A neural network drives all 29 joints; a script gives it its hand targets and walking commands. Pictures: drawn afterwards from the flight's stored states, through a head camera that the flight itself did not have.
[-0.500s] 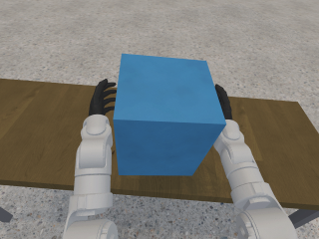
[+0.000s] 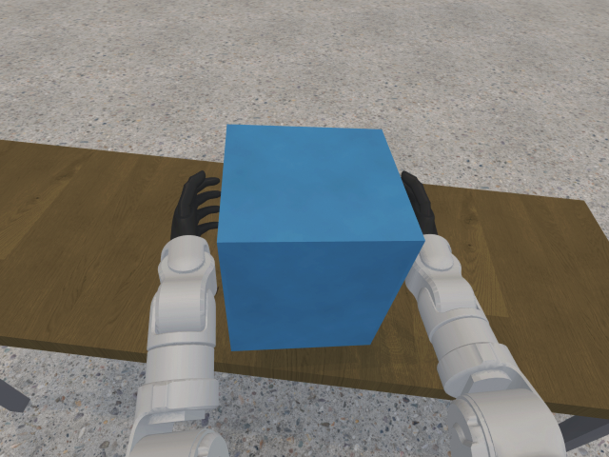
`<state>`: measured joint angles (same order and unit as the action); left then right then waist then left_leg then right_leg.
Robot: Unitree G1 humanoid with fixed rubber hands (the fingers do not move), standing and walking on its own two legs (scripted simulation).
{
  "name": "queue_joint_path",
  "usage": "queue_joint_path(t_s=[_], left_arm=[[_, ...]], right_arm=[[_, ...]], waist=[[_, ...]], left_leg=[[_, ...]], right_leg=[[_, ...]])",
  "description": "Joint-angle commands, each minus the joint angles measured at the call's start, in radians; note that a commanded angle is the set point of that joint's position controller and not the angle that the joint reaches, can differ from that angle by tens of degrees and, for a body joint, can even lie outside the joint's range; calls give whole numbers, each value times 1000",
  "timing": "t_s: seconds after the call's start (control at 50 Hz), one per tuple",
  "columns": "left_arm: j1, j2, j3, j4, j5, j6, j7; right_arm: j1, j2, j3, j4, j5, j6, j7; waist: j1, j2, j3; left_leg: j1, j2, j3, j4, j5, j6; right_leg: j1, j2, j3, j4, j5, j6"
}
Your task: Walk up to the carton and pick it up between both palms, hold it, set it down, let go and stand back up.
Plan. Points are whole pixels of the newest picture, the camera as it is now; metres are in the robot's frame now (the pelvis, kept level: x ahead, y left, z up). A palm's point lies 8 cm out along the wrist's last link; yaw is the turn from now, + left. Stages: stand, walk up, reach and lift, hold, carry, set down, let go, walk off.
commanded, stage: set down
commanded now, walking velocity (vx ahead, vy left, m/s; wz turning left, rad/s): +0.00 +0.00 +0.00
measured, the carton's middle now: (304, 243) +0.38 +0.02 +0.08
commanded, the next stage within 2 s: none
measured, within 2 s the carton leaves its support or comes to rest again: rests again in 1.32 s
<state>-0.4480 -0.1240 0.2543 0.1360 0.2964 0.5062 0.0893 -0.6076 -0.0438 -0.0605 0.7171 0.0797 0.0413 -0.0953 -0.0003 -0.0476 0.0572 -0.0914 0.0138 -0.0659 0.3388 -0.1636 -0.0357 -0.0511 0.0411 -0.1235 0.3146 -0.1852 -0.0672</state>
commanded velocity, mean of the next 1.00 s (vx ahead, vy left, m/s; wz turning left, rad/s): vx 0.00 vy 0.00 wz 0.00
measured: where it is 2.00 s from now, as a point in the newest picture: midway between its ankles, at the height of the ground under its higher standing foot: outside the picture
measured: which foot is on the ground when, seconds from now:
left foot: down 0.00-1.00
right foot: down 0.00-1.00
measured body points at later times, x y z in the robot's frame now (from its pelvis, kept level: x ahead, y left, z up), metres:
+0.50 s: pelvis +0.00 -0.02 +0.00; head +0.02 -0.01 +0.45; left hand +0.36 +0.15 +0.10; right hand +0.41 -0.14 +0.09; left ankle +0.02 +0.14 -0.75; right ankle +0.00 -0.07 -0.75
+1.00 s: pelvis -0.01 -0.02 +0.00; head +0.04 -0.02 +0.45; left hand +0.36 +0.15 +0.07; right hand +0.42 -0.15 +0.06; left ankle +0.02 +0.14 -0.75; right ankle +0.00 -0.07 -0.75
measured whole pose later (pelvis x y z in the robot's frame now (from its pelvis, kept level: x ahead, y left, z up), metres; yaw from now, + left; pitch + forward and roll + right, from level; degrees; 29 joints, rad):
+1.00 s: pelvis -0.01 -0.02 +0.00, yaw -2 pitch +6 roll +1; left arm -0.49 -0.23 0.35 0.35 0.33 0.27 0.16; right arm -0.72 -0.10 -0.15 1.00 -0.05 -0.17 0.00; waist 0.10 -0.02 -0.02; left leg -0.30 0.05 -0.04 0.31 -0.12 -0.06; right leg -0.29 0.07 -0.10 0.32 -0.14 -0.10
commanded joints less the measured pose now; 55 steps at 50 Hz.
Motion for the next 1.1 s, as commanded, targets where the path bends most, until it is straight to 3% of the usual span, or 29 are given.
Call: queue_joint_path(t_s=[0.0,0.08,0.2,0.28,0.32,0.38,0.48,0.6,0.68,0.76,0.78,0.92,0.98,1.08], left_arm=[[-760,-541,-583,-185,-138,-121,-76],[-731,-547,-595,-190,-146,-124,-48],[-658,-507,-488,-132,-109,-100,-63],[-669,-513,-475,-145,-99,-126,-62],[-671,-507,-435,-100,-75,-135,-61],[-654,-507,-428,-110,-62,-148,-63],[-697,-511,-426,-126,-58,-193,-49],[-687,-521,-407,-59,-52,-237,-32],[-729,-538,-418,-43,-64,-273,-15],[-730,-519,-372,-26,-50,-294,-6],[-735,-526,-371,-15,-49,-304,-1],[-698,-526,-304,65,-10,-326,8],[-686,-537,-300,72,-10,-347,9],[-683,-532,-277,73,-8,-373,16]], right_arm=[[-854,503,322,-405,12,-137,110],[-849,492,344,-406,19,-135,118],[-819,481,336,-335,12,-118,120],[-813,491,347,-308,16,-137,119],[-807,477,314,-242,-6,-140,129],[-787,476,305,-237,-13,-163,136],[-790,481,293,-198,-31,-198,136],[-799,450,225,-137,-83,-240,149],[-812,444,188,-114,-112,-262,154],[-815,438,179,-82,-120,-278,162],[-813,431,159,-48,-132,-281,166],[-816,432,137,25,-150,-295,185],[-810,435,144,39,-153,-312,183],[-792,437,137,78,-155,-324,183]], waist=[[-12,85,-683],[15,51,-711],[53,-3,-635],[64,0,-678],[68,-5,-636],[80,13,-660],[72,21,-704],[80,6,-721],[64,8,-780],[95,-4,-803],[83,-3,-802],[121,-24,-779],[120,-30,-788],[124,-33,-789]], left_leg=[[143,-18,52,37,393,1],[129,-7,43,36,380,12],[19,-9,58,-5,274,42],[14,-10,65,1,314,34],[-8,-7,70,-19,263,39],[-15,-8,77,-17,280,33],[-55,-5,78,-15,285,31],[-63,2,88,-13,278,28],[-56,8,89,-3,282,21],[-96,7,92,-13,258,30],[-103,10,92,-18,257,30],[-142,10,107,-24,267,38],[-144,10,105,-21,287,36],[-157,14,112,-30,285,40]], right_leg=[[139,-24,17,9,409,95],[111,-21,25,10,406,93],[168,-48,54,14,427,110],[197,-52,60,34,527,114],[176,-54,59,25,468,110],[200,-62,63,26,492,110],[235,-74,69,58,590,124],[188,-70,57,46,540,112],[156,-73,55,38,516,109],[172,-85,62,48,523,121],[163,-77,53,47,505,115],[177,-77,67,45,515,113],[183,-81,72,52,585,117],[185,-74,67,54,570,109]])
